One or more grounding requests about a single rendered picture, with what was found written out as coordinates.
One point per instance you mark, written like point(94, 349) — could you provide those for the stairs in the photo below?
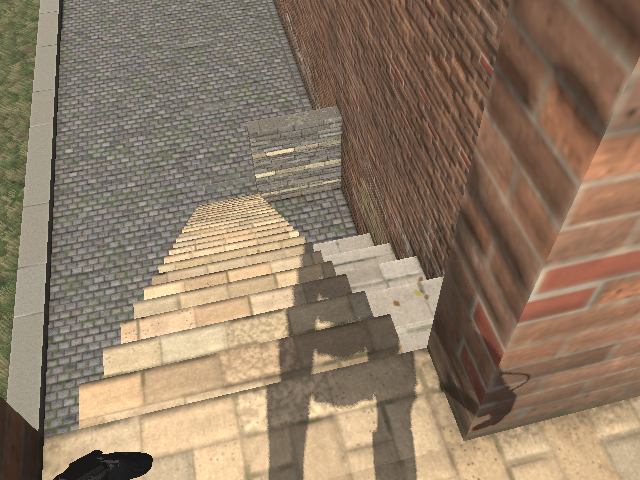
point(242, 301)

